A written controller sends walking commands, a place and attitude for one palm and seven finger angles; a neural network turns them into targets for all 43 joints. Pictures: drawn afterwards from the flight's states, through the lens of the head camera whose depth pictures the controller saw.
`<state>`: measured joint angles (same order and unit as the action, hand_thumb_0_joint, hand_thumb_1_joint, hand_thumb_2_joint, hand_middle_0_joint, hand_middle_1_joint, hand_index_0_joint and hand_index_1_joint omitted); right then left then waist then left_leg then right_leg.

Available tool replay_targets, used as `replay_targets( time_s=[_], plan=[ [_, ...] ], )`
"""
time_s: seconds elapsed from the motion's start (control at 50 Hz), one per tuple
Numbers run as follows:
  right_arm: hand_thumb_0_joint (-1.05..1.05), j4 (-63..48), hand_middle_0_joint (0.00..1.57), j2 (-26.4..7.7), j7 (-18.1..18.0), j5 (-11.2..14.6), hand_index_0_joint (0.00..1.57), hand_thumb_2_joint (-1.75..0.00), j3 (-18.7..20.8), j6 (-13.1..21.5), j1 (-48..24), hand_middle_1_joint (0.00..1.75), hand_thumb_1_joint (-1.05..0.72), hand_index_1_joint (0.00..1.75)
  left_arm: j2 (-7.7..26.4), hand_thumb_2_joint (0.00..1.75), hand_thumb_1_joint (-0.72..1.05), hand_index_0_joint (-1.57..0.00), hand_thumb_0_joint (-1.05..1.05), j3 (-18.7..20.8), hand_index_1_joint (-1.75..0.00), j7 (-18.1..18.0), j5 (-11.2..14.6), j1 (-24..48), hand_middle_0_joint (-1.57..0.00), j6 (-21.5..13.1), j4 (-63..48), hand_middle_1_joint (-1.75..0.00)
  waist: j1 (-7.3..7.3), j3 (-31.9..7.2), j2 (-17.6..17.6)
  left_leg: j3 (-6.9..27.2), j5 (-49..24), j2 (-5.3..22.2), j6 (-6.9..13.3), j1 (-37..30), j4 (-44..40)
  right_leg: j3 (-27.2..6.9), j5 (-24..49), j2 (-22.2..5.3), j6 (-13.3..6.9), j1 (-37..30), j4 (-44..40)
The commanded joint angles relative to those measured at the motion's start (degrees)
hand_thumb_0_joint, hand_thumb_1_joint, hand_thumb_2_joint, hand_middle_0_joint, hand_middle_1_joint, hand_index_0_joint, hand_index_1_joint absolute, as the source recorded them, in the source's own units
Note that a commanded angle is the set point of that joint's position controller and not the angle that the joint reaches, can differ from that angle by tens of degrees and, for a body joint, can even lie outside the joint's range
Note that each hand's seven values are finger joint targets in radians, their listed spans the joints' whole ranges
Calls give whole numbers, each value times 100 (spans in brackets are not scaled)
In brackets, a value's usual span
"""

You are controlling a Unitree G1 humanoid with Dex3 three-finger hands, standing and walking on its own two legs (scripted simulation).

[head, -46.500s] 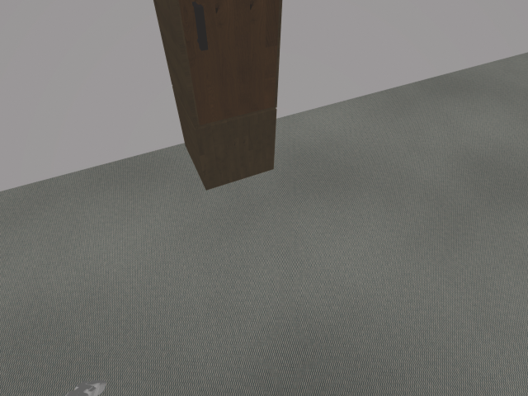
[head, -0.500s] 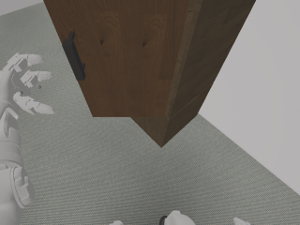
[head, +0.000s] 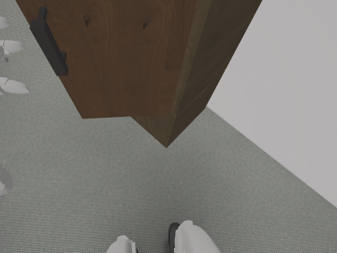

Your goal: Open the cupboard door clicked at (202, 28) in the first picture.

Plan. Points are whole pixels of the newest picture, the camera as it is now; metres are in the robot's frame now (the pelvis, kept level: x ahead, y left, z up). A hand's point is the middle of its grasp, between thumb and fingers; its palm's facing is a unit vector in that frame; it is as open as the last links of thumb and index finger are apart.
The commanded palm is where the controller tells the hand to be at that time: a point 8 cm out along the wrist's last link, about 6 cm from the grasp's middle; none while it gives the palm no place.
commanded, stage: move the hooked fingers beside the handle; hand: left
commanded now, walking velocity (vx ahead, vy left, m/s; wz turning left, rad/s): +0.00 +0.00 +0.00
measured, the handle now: (53, 43) +0.56 +0.22 +0.09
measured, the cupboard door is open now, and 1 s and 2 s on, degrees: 48 48 48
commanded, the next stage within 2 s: slide the fingers in behind the handle in 0.96 s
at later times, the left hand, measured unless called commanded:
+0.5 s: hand (9, 59) +0.51 +0.29 +0.10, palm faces +0.03 -1.00 -0.01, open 14.0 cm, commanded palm +0.48 +0.32 +0.10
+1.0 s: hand (11, 60) +0.50 +0.28 +0.11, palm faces +0.02 -1.00 -0.02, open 14.0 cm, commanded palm +0.48 +0.33 +0.09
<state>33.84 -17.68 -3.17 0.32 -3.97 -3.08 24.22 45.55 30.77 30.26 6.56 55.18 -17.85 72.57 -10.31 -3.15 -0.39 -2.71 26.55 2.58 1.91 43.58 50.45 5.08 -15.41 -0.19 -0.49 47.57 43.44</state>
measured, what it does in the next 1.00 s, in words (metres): stands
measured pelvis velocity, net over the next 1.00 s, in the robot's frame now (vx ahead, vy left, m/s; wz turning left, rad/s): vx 0.01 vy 0.00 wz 0.00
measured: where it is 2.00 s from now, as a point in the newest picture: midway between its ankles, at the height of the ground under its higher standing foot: outside the picture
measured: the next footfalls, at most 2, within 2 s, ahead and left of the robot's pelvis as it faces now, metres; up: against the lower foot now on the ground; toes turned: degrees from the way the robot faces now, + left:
none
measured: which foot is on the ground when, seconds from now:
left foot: down 0.00-1.00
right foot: down 0.00-1.00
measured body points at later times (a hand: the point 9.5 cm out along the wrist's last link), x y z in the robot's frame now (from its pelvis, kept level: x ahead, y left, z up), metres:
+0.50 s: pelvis +0.03 +0.01 +0.00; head +0.15 +0.03 +0.43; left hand +0.50 +0.34 +0.10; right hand +0.02 -0.26 -0.10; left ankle -0.03 +0.09 -0.70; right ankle +0.05 -0.12 -0.70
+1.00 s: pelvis +0.01 +0.00 +0.00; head +0.14 +0.02 +0.43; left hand +0.49 +0.33 +0.11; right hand +0.02 -0.28 -0.10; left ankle -0.03 +0.09 -0.70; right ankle +0.05 -0.12 -0.70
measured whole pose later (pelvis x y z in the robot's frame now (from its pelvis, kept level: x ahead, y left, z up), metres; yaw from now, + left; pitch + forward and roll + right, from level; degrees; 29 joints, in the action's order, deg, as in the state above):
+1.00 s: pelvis +0.01 +0.00 +0.00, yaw +0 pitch +20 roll -3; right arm 31.9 -17.2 -2.2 0.4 -3.9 -5.3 23.2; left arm 44.1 30.2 29.2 6.6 53.5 -17.5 70.2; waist -9.8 -3.5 0.3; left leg -2.0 27.5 3.0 1.5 44.1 51.5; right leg 5.4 -16.4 0.4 -0.8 48.1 44.4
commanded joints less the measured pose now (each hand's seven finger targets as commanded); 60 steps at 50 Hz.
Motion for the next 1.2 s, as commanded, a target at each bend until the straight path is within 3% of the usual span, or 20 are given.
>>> replay_targets(
  time_s=[0.0,0.06,0.08,0.14,0.2,0.28,0.3,0.36,0.5,0.56,0.62,0.66,0.72,0.74,0.86,0.9,0.98,1.02,1.08,1.18],
  plan=[
    [0,-247,20,-1150,-62,-40,20,-90,390,-18,1074,30,-90,30,2049,30,-50,-30,0,167,-120,54,46,2469,-30,-204,-1065,-120,6,-2692,1153,494,-2657,-83,-95,-1033,-555,-374,1555,211,-85,-1761,-70],
    [0,-297,20,-1147,-23,-77,20,-90,398,-90,1171,30,-90,30,2125,30,-50,-30,0,277,-120,20,14,2291,-30,-182,-1070,-120,59,-2872,1104,532,-2947,-63,-131,-1077,-494,-333,1676,232,-96,-1787,-18],
    [0,-337,20,-1128,-7,-72,20,-90,397,-110,1193,30,-90,30,1896,30,-50,-30,0,136,-120,53,64,2245,-30,-212,-1156,-120,67,-2932,1401,571,-3344,-44,-213,-1354,-496,-278,1733,258,-138,-1625,33],
    [0,-322,20,-1129,72,-99,20,-90,465,-197,1256,30,-90,30,1764,30,-50,-30,0,175,-120,26,123,2080,-30,-214,-1423,-120,95,-3127,1349,596,-3821,26,-249,-1696,-413,-249,1834,292,-94,-1491,3],
    [0,-371,20,-1130,112,-96,20,-90,497,-239,1252,30,-90,30,1874,30,-50,-30,0,371,-120,-27,194,1912,-30,-196,-1555,-120,154,-3087,1177,598,-3997,32,-246,-1631,-415,-235,2034,314,-102,-1650,27],
    [0,-481,20,-1098,171,-109,20,-90,536,-268,1205,30,-90,30,1988,30,-50,-30,0,568,-120,-177,189,1655,-30,-254,-2091,-120,312,-3195,1422,590,-4341,26,-281,-1771,-422,-232,2232,328,-151,-1828,68],
    [0,-483,20,-1057,199,-100,20,-90,543,-270,1202,30,-90,30,1833,30,-50,-30,0,507,-120,-187,219,1607,-30,-265,-2196,-120,314,-3304,1519,580,-4520,38,-299,-1930,-420,-236,2324,330,-136,-1830,59],
    [0,-491,20,-1042,225,-74,20,-90,542,-261,1127,30,-90,30,1668,30,-50,-30,0,471,-120,-210,280,1328,-30,-209,-2039,-120,287,-2892,1128,500,-4136,14,-202,-1577,-458,-261,2344,323,-98,-1963,-7],
    [0,-396,20,-985,182,-62,20,-90,557,-251,1023,30,-90,30,1016,30,-50,-30,0,-43,-120,-139,381,1567,-30,-279,-2376,-120,199,-2969,1438,620,-4714,67,-341,-2289,-427,-177,2210,335,-100,-1548,-33],
    [0,-372,20,-984,183,-38,20,-90,528,-239,938,30,-90,30,849,30,-50,-30,0,-97,-120,-163,445,1424,-30,-175,-1874,-120,135,-2514,770,524,-3887,7,-205,-1636,-500,-210,2157,310,-68,-1780,-87],
    [0,-379,20,-970,130,-35,20,-90,479,-239,882,30,-90,30,1111,30,-50,-30,0,-59,-120,-232,250,1664,-30,-171,-1689,-120,176,-2417,1061,501,-3552,-66,-189,-1390,-522,-255,2085,254,-99,-1808,-21],
    [0,-388,20,-962,116,-40,20,-90,465,-220,850,30,-90,30,1084,30,-50,-30,0,-167,-120,-301,168,1850,-30,-226,-1665,-120,100,-2328,951,470,-3169,-83,-148,-1245,-512,-290,1931,247,-82,-1780,-42],
    [0,-370,20,-971,74,-55,20,-90,448,-180,836,30,-90,30,1232,30,-50,-30,0,-104,-120,-320,188,2313,-30,-427,-1834,-120,54,-2798,1069,509,-3151,-86,-174,-1377,-454,-321,1951,252,-96,-1908,32],
    [0,-369,20,-996,62,-57,20,-90,459,-157,843,30,-90,30,1496,30,-50,-30,0,128,-120,-321,200,2232,-30,-452,-1777,-120,112,-2899,987,481,-3073,-95,-143,-1262,-419,-367,2024,239,-94,-2066,40],
    [0,-417,20,-1012,47,-12,20,-90,382,-148,824,30,-90,30,1596,30,-50,-30,0,8,-120,-145,95,2017,-30,-261,-1285,-120,117,-2603,1003,418,-2549,-143,-69,-760,-475,-405,1897,207,-90,-2147,15],
    [0,-454,20,-1042,37,-14,20,-90,400,-151,860,30,-90,30,1804,30,-50,-30,0,204,-120,-103,144,1906,-30,-296,-1390,-120,199,-2818,1017,444,-2729,-132,-83,-888,-462,-387,1946,224,-102,-2180,49],
    [0,-453,20,-1059,36,-12,20,-90,408,-144,917,30,-90,30,1670,30,-50,-30,0,133,-120,-4,263,2059,-30,-342,-1436,-120,76,-2794,998,415,-2566,-126,-50,-864,-462,-401,1857,253,-112,-2078,10],
    [0,-405,20,-1099,30,-11,20,-90,414,-142,947,30,-90,30,1954,30,-50,-30,0,298,-120,10,223,2017,-30,-318,-1317,-120,112,-2750,818,428,-2361,-130,-33,-636,-464,-432,1792,240,-89,-2189,4],
    [0,-429,20,-1052,46,-24,20,-90,421,-146,974,30,-90,30,1558,30,-50,-30,0,10,-120,18,222,2076,-30,-355,-1600,-120,107,-2823,1228,450,-2513,-118,-67,-1009,-512,-363,1613,260,-126,-1900,-5],
    [0,-339,20,-1074,31,-37,20,-90,421,-130,1008,30,-90,30,1508,30,-50,-30,0,41,-120,-82,288,2183,-30,-300,-1471,-120,36,-2603,978,454,-2245,-106,-40,-846,-542,-367,1435,263,-106,-1841,-81]
  ],
)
